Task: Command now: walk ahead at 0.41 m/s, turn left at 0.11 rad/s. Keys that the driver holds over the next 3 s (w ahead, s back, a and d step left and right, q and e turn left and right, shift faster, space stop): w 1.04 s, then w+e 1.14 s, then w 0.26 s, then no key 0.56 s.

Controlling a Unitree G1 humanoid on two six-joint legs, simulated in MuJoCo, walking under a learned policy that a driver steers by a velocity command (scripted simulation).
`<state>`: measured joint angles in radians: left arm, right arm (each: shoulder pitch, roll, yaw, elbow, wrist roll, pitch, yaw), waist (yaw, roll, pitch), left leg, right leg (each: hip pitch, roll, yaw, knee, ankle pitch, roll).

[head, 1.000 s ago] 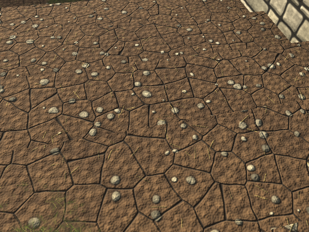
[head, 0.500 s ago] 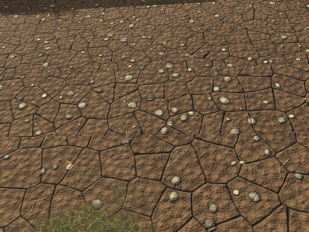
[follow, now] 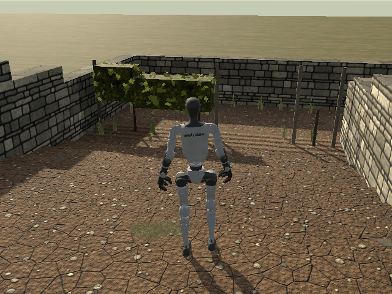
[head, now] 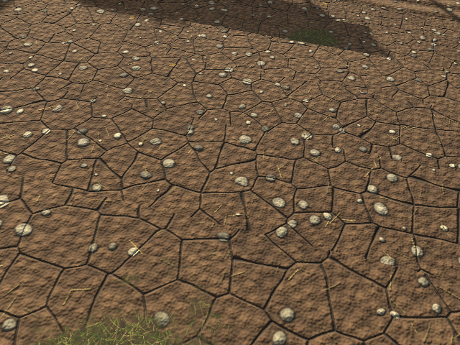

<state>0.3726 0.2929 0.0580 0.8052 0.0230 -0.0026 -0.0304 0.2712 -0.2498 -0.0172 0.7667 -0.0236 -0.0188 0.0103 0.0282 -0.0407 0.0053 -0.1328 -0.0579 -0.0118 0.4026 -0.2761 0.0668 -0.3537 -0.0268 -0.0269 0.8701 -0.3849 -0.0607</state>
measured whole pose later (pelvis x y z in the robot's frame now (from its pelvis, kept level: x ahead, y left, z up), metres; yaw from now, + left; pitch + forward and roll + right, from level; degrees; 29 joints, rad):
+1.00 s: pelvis +0.58 -0.08 -0.18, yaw +0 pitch +0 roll -1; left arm 0.48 0.22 0.04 0.99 0.02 -0.05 -0.01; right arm 0.01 -0.20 0.00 0.84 -0.04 -0.06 0.03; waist 0.06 -0.01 0.03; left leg -0.41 0.00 0.08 0.54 -0.16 0.11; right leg 0.00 0.03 -0.08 0.49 -0.45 -0.05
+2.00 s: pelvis +1.09 -0.17 -0.22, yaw -30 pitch +3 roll -1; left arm 0.55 0.27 0.05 0.93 0.04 -0.06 0.05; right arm 0.00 -0.27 -0.06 0.75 -0.04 -0.04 0.05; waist 0.14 0.04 -0.03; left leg -0.59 0.02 -0.07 0.57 0.27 0.00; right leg 0.00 0.17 0.26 0.69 -0.70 -0.13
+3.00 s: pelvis +1.41 -0.32 -0.33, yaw -42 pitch -2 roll -1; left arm 0.26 0.20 0.00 1.05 0.00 0.00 0.02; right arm 0.24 -0.18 0.00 0.97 -0.02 0.02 -0.03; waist 0.02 0.00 0.01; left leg -0.23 0.02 0.00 0.49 -0.23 0.00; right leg -0.21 0.06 -0.05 0.43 -0.18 -0.06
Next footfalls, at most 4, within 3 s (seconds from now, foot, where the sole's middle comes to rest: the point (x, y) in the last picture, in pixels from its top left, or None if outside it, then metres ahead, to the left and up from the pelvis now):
0.54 right None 0.48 -0.18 -0.94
1.00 left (229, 304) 0.72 0.01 -0.94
1.48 right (279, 262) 0.89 -0.17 -0.94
2.10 left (269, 192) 1.36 -0.17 -1.10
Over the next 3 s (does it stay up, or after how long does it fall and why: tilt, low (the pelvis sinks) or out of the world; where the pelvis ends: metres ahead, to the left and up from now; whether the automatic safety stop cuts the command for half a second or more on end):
stays up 1.41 -0.32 -0.33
